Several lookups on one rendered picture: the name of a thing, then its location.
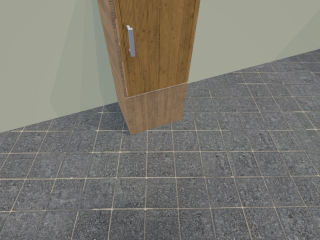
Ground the handle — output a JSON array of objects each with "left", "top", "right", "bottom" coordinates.
[{"left": 126, "top": 25, "right": 136, "bottom": 57}]

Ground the cupboard door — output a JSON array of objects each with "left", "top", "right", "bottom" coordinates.
[{"left": 114, "top": 0, "right": 199, "bottom": 97}]

